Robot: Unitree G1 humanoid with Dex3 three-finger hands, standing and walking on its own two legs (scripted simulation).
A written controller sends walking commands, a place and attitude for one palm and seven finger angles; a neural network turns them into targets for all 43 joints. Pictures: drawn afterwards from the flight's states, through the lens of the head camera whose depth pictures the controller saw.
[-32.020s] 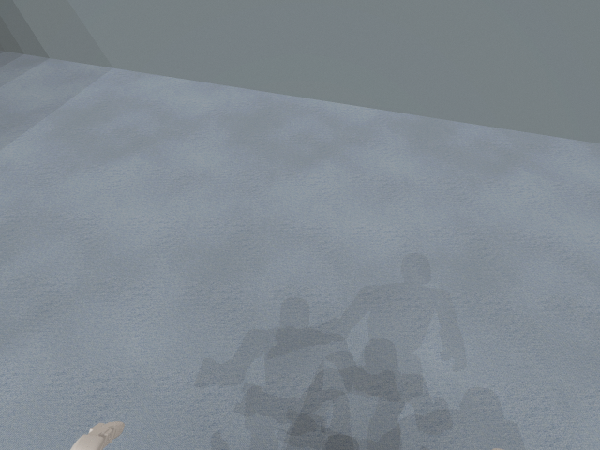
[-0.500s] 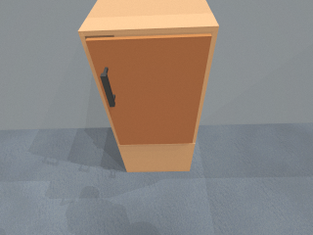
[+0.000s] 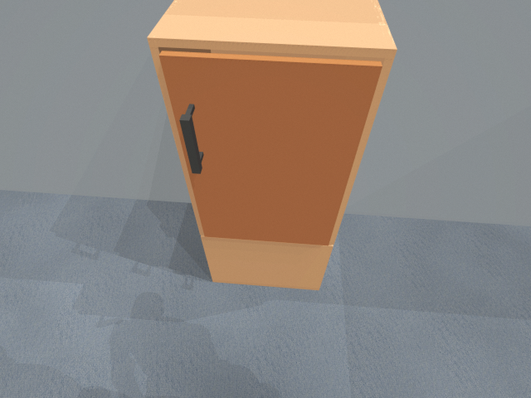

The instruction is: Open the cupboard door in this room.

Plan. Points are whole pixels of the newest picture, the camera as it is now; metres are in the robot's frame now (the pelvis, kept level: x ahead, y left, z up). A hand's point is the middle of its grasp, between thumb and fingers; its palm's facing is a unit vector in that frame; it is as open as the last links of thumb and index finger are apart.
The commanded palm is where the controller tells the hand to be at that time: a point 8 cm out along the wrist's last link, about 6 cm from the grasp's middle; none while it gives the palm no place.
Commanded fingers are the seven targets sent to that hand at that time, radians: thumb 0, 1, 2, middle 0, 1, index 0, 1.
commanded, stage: look again from close up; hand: left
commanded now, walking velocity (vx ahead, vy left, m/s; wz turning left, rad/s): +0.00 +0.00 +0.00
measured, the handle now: (194, 140) +0.59 +0.20 +0.03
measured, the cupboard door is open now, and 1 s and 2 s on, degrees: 0 0 0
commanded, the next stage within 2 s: shuffle to correct the standing spot in 0.52 s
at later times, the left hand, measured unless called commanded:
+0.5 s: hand out of the picture +0.03 +0.25 -0.18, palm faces -0.01 -0.97 -0.23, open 7.3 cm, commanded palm none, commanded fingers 0.00 0.90 0.90 -0.20 -0.30 -0.20 -0.30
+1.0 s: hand out of the picture +0.04 +0.18 -0.18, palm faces -0.02 -0.98 -0.21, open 7.3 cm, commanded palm none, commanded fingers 0.00 0.90 0.90 -0.20 -0.30 -0.20 -0.30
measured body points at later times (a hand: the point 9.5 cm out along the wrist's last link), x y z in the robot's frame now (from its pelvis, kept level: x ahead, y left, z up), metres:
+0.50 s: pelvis +0.00 +0.07 -0.01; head +0.01 +0.06 +0.44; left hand +0.03 +0.30 -0.16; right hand +0.00 -0.16 -0.17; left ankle -0.02 +0.14 -0.74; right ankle -0.03 -0.08 -0.74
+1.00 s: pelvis +0.03 +0.01 -0.01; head +0.06 -0.01 +0.43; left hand +0.05 +0.23 -0.16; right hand -0.01 -0.21 -0.18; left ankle -0.02 +0.14 -0.73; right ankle +0.01 -0.06 -0.74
